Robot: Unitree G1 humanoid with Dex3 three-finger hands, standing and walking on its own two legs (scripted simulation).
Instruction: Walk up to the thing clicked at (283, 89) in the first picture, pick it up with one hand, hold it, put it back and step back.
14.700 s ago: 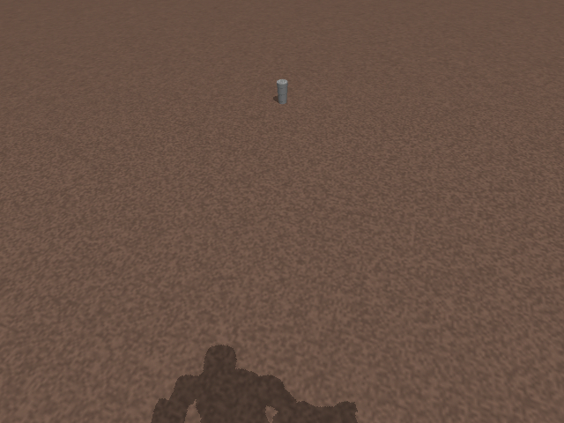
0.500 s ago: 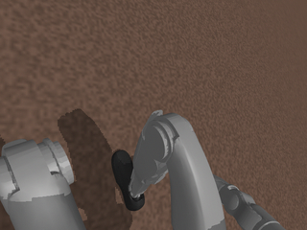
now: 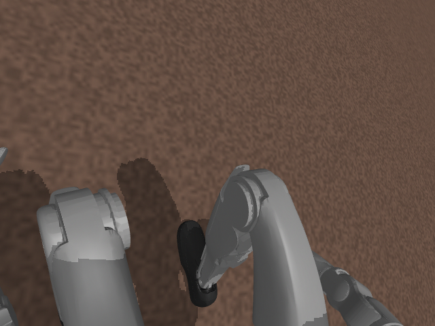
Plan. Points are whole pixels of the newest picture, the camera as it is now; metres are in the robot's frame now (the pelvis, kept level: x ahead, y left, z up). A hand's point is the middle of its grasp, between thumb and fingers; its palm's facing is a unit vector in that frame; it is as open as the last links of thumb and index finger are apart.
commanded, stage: settle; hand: left
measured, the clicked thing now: out of the picture +0.41 +0.32 -0.17
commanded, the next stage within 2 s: lift in 1.44 s
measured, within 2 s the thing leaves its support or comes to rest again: neither
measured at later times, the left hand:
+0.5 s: hand out of the picture +0.39 +0.33 -0.04, palm faces +0.43 -0.90 -0.04, open 10.6 cm
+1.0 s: hand out of the picture +0.40 +0.32 +0.02, palm faces +0.43 -0.90 -0.03, open 10.6 cm
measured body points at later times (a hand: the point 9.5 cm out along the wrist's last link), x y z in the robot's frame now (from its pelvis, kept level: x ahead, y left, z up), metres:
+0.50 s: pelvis +0.02 -0.01 +0.03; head +0.20 +0.12 +0.42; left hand +0.36 +0.38 -0.03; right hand +0.20 -0.24 -0.06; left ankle +0.09 +0.12 -0.26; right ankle +0.16 -0.12 -0.26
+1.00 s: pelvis +0.03 -0.02 +0.06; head +0.22 +0.08 +0.46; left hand +0.37 +0.37 +0.02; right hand +0.22 -0.26 -0.05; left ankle +0.09 +0.12 -0.26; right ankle +0.16 -0.12 -0.26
